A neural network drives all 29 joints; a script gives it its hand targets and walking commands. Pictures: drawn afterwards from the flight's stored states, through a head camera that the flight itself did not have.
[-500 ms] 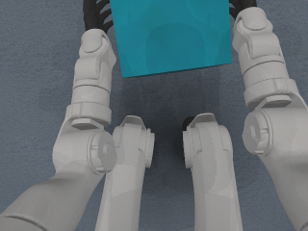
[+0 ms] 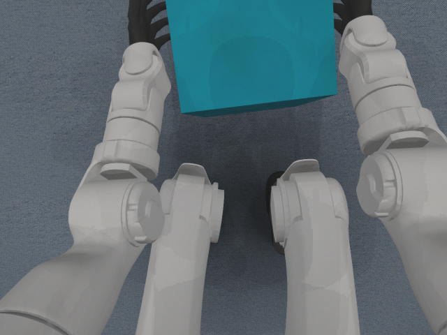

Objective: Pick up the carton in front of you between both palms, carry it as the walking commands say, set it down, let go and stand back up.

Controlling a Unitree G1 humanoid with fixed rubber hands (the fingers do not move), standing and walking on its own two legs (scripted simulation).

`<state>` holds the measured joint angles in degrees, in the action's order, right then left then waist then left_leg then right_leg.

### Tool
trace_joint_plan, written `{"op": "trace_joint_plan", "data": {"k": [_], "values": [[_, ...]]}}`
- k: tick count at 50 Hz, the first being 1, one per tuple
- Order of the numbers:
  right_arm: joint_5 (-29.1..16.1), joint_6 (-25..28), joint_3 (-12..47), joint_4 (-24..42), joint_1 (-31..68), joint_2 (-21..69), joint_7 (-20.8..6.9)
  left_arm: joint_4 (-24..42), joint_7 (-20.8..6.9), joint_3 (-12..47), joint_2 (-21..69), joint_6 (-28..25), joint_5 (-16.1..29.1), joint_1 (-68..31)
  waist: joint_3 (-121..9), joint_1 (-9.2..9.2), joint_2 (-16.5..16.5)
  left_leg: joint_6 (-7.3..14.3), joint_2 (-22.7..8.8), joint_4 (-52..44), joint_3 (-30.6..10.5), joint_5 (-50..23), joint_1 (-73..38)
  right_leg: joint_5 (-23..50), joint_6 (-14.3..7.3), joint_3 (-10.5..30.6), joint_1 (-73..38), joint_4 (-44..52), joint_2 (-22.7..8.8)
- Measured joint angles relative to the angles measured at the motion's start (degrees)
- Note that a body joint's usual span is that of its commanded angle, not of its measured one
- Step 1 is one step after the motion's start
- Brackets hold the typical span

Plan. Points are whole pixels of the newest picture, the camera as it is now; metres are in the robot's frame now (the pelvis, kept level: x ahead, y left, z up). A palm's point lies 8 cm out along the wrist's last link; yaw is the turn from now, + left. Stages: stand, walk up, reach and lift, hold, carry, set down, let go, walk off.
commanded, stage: set down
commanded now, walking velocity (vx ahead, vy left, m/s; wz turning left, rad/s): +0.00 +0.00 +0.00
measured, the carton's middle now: (247, 50) +0.51 -0.04 -0.24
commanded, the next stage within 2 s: let go in 1.92 s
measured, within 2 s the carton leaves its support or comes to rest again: rests again in 0.04 s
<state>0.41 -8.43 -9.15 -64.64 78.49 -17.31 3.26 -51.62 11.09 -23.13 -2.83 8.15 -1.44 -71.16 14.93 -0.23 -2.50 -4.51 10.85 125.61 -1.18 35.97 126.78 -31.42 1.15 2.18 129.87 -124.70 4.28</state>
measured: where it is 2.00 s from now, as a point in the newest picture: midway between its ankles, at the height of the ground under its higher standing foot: (237, 230)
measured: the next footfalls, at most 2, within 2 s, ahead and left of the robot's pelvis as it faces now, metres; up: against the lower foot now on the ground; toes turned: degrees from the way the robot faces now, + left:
none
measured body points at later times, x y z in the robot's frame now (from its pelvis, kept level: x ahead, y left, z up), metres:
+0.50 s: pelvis -0.01 -0.01 -0.01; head +0.34 -0.04 +0.27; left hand +0.52 +0.12 -0.17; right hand +0.53 -0.19 -0.18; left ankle +0.10 +0.11 -0.34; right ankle +0.12 -0.12 -0.34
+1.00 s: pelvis +0.00 +0.00 -0.01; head +0.35 -0.03 +0.26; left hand +0.52 +0.16 -0.17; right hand +0.54 -0.23 -0.17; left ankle +0.10 +0.11 -0.34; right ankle +0.12 -0.11 -0.34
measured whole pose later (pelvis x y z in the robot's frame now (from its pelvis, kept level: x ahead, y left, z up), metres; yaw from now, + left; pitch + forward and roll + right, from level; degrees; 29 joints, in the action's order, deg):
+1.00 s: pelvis +0.00 +0.00 -0.01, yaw +1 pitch +35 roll +3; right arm -13.3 -2.1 -2.1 -61.3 77.1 -27.7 1.5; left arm -51.8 9.8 -8.5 -13.6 3.0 12.8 -70.6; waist 19.2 0.5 -1.9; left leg -2.3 5.8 126.9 1.2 35.2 126.9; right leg -31.1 -1.0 0.9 130.2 -126.4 1.1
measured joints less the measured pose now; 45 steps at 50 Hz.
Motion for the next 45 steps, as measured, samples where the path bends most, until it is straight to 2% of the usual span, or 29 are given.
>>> {"op": "trace_joint_plan", "data": {"k": [9, 23, 31, 34, 38, 42, 45], "values": [[-0.29, 0.94, 0.36, -2.05, 1.67, -0.11, -0.85, -2.13, -2.12, -0.22, -1.47, -1.05, 0.1, -1.11, 1.97, -0.12, -0.02, -0.08, -0.55, 1.06, 0.24, 0.32, -0.43, -0.37, -0.91, -0.51, -0.23, -1.35, -0.72], [3.58, 1.01, -3.23, -3.59, 3.41, -0.51, -3.82, -3.92, -6.29, -3.62, -2.12, -1.16, -3.86, -3.05, 2.96, -0.24, 0.0, 0.13, -1.5, 1.32, 0.76, -0.52, -0.15, 0.3, -1.78, -0.83, 0.16, -1.91, -1.62], [3.26, 3.09, -4.01, -4.69, 4.03, -1.53, -4.69, -5.9, -7.42, -2.91, -2.99, -2.39, -4.19, -4.72, 4.48, 0.24, 0.11, 0.03, -2.12, 1.57, 0.92, -0.8, -0.51, 0.65, -1.96, -1.05, -0.09, -2.16, -1.95], [1.29, 5.21, -2.88, -5.89, 3.79, -3.02, -3.04, -8.95, -6.12, 1.43, -4.95, -3.77, -1.52, -5.7, 5.99, 0.6, 0.25, 0.07, -2.55, 1.74, 1.04, -0.79, -0.97, 0.71, -2.05, -1.15, -0.47, -2.31, -2.09], [-4.99, 7.14, 1.24, -6.61, 2.31, -6.71, -1.03, -10.91, -4.06, 6.84, -8.37, -5.53, 5.17, -5.04, 7.24, 0.82, 0.4, 0.59, -3.38, 1.83, 1.37, -0.7, -0.95, 0.6, -2.32, -1.36, -0.42, -2.37, -2.54], [-10.98, 8.1, 5.57, -4.61, 0.87, -9.68, -1.13, -9.45, -3.54, 11.33, -10.91, -6.55, 10.66, -3.17, 7.26, 0.7, 0.34, 1.27, -4.27, 2.07, 1.8, -0.69, -0.21, 0.37, -2.55, -1.62, 0.14, -2.56, -3.19], [-13.58, 8.03, 7.38, -2.17, 0.34, -10.63, -1.5, -6.77, -2.96, 13.53, -11.59, -6.59, 13.17, -1.94, 6.61, 0.58, 0.39, 1.72, -4.65, 2.19, 2.09, -0.75, 0.33, 0.29, -2.55, -1.62, 0.58, -2.66, -3.43]]}}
